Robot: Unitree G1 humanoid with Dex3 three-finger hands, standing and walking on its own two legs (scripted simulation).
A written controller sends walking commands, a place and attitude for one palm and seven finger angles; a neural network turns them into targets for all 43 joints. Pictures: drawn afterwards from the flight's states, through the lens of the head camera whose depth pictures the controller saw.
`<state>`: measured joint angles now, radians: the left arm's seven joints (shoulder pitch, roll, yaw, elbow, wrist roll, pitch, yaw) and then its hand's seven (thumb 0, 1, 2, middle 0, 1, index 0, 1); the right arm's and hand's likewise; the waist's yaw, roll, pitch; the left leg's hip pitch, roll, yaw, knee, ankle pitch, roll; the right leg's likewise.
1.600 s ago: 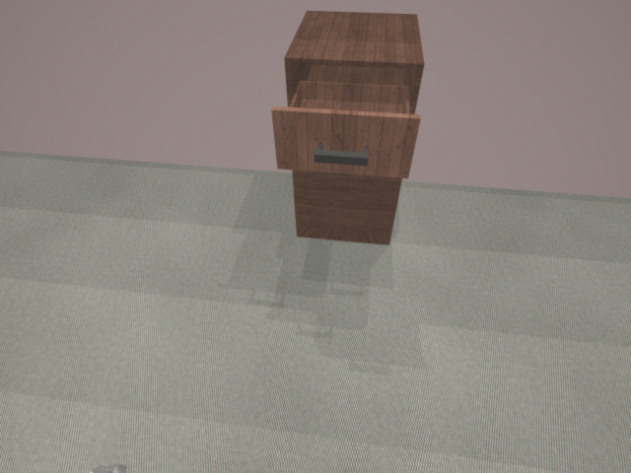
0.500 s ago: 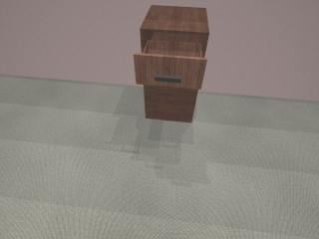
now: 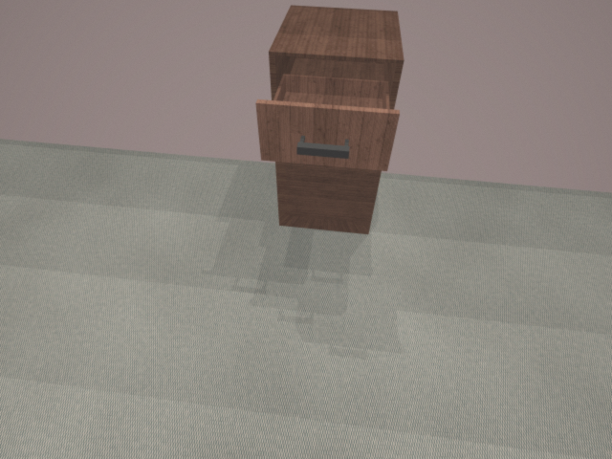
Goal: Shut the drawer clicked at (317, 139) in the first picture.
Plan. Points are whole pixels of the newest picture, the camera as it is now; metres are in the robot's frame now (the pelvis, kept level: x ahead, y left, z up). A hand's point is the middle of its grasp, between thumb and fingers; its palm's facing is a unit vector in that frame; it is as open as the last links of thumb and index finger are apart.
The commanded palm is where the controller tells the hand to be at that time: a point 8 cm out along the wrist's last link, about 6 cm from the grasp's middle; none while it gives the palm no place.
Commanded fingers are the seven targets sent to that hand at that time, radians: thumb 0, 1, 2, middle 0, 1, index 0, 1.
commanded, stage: walk to a spot facing it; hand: left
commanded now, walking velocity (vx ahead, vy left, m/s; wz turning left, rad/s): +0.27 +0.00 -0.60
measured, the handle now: (323, 145) +0.87 +0.01 -0.09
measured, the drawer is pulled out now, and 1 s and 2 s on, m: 0.30 0.30 0.30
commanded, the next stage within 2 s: none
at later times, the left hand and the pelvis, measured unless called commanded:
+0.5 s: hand out of the picture +0.10 +0.13 -0.17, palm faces -0.15 -0.97 -0.19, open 7.4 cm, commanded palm none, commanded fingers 0.00 0.90 0.90 -0.20 -0.30 -0.20 -0.30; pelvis +0.09 -0.05 -0.01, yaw -15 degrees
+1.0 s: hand (253, 302) +0.44 +0.14 -0.18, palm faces -0.46 -0.86 -0.23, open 7.4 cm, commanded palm none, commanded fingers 0.00 0.90 0.90 -0.20 -0.30 -0.20 -0.30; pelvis +0.27 -0.02 -0.01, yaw -35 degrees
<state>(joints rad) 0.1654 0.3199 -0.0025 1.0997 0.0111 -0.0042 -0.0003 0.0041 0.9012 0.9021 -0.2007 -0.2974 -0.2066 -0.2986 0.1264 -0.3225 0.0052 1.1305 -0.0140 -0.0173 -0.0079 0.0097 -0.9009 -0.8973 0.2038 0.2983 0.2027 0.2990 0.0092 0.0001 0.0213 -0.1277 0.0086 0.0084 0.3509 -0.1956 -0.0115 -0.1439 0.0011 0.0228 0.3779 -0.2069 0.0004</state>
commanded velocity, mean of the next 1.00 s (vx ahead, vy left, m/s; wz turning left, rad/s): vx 0.19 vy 0.00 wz -0.59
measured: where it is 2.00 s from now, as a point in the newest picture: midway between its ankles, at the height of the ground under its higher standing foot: (316, 452)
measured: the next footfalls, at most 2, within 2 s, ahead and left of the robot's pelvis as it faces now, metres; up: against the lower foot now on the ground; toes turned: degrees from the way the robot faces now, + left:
left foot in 0.80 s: +0.40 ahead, +0.04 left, +0.00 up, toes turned -21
right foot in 1.18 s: +0.27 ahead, -0.17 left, +0.00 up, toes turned -48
